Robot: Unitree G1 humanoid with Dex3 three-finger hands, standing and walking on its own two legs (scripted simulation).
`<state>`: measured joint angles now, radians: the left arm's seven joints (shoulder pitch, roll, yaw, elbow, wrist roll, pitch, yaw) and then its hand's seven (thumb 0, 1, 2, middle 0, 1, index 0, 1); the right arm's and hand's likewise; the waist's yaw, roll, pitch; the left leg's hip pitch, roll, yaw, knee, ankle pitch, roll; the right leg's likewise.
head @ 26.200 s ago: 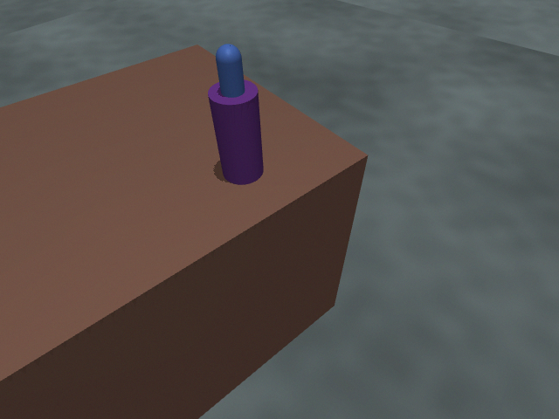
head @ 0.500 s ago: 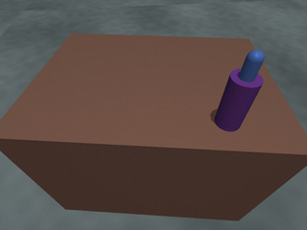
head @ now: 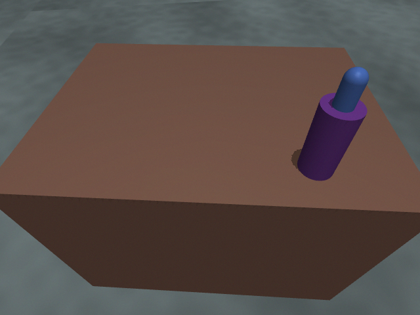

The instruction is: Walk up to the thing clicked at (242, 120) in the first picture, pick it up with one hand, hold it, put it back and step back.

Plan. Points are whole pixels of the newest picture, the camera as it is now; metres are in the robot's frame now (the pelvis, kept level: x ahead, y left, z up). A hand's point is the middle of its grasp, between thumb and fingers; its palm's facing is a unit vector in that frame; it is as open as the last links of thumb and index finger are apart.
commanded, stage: home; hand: right
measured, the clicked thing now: (333, 126) +0.47 -0.24 +0.10
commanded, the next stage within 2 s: stand in 0.14 s
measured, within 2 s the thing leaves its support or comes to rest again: neither
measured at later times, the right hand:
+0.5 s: hand out of the picture +0.06 -0.26 -0.16, palm faces -0.04 +0.94 -0.35, open 13.9 cm
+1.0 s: hand out of the picture +0.06 -0.25 -0.16, palm faces -0.05 +0.94 -0.34, open 7.4 cm
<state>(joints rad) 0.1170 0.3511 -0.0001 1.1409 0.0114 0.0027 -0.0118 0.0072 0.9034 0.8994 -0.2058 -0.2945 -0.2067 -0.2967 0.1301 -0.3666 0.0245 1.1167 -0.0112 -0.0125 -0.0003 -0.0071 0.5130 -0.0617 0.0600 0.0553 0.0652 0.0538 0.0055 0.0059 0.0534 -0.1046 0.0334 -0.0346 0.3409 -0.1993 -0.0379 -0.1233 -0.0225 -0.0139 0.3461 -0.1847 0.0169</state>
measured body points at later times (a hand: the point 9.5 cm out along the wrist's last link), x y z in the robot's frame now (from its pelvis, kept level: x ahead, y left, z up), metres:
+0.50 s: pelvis +0.00 +0.00 +0.00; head +0.00 +0.00 +0.45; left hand +0.06 +0.30 -0.13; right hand +0.06 -0.31 -0.13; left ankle -0.01 +0.14 -0.75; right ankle +0.00 -0.13 -0.75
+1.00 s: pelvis +0.00 +0.00 +0.00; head +0.01 +0.00 +0.45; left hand +0.07 +0.30 -0.13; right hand +0.07 -0.30 -0.13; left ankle -0.01 +0.14 -0.75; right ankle +0.00 -0.13 -0.75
